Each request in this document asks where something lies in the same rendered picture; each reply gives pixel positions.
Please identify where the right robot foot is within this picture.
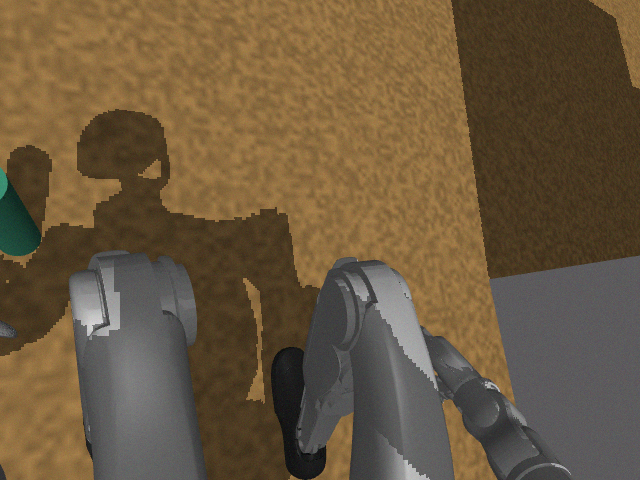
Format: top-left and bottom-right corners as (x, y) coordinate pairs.
(271, 347), (326, 480)

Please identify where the can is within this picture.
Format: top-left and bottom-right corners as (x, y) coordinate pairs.
(0, 167), (41, 256)

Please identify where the left robot hand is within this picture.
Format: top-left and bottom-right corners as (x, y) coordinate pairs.
(0, 320), (18, 338)

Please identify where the right robot arm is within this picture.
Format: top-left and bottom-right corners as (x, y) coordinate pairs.
(453, 378), (575, 480)

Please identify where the right robot hand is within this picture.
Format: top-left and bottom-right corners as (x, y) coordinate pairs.
(420, 325), (483, 403)

